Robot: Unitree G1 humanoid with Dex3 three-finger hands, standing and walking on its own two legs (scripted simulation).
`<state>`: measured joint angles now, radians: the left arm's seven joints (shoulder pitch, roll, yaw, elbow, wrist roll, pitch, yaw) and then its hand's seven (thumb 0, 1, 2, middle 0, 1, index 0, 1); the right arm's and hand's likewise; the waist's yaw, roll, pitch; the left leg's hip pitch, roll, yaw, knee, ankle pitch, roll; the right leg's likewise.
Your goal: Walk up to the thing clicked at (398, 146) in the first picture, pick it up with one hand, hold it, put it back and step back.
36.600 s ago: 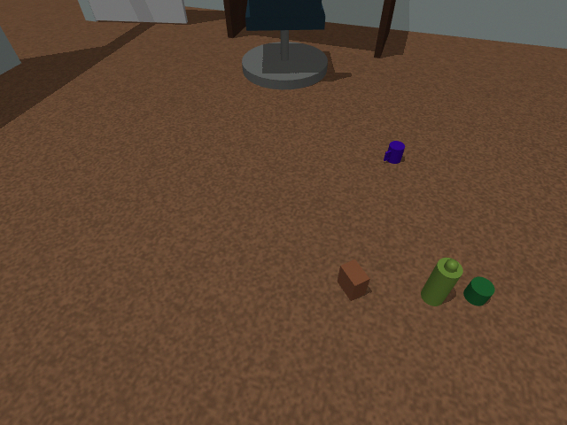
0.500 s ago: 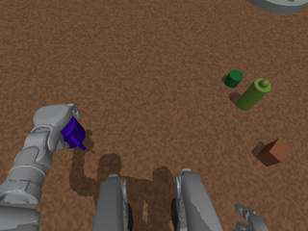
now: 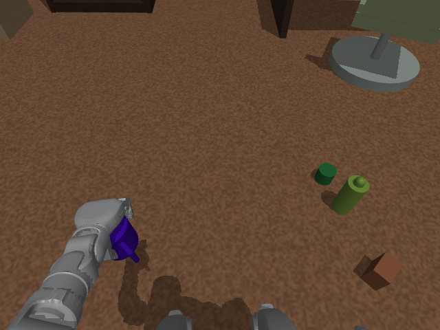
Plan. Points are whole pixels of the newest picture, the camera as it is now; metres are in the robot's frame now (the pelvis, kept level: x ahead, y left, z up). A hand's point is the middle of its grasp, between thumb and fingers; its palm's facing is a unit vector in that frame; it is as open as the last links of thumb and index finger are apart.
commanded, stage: lift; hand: left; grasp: from above
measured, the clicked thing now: (118, 240) +0.35 +0.22 -0.11
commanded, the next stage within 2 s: hold in 0.26 s
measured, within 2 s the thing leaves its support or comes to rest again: neither
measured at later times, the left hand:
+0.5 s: hand (99, 210) +0.37 +0.23 -0.01, palm faces -0.43 -0.07 -0.90, open 10.6 cm
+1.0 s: hand (96, 203) +0.36 +0.22 +0.03, palm faces -0.44 -0.05 -0.90, open 10.6 cm
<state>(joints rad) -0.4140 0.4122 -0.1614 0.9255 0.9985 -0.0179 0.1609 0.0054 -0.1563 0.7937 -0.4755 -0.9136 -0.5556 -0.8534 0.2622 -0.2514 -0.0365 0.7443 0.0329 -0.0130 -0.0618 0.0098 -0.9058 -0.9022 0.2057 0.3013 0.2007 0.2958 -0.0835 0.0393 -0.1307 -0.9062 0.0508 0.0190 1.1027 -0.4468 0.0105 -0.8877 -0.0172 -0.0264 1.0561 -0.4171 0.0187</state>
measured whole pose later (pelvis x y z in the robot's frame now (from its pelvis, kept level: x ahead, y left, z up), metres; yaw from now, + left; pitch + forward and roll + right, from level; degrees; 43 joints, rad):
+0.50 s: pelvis +0.04 +0.00 +0.05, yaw +0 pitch +9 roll -1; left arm -0.36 0.39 -0.19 0.87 0.99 0.00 0.12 0.01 -0.15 0.79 -0.47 -0.91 -0.55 -0.86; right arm 0.26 -0.25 -0.05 0.75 0.05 0.02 -0.05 0.01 -0.90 -0.90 0.21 0.30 0.20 0.30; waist -0.04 0.04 -0.09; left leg -0.54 0.04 0.05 0.75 -0.36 0.01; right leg -0.54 -0.02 -0.01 0.72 -0.33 0.02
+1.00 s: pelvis +0.05 +0.00 +0.07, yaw -1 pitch +5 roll +0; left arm -0.30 0.40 -0.21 0.72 0.98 -0.01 0.01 0.01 -0.14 0.78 -0.46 -0.92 -0.54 -0.86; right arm 0.23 -0.26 -0.05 0.70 0.06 0.07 -0.06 0.01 -0.90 -0.90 0.21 0.30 0.20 0.30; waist -0.01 0.05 -0.06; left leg -0.36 0.03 0.07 0.59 -0.31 0.00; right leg -0.38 -0.02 0.01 0.59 -0.29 0.02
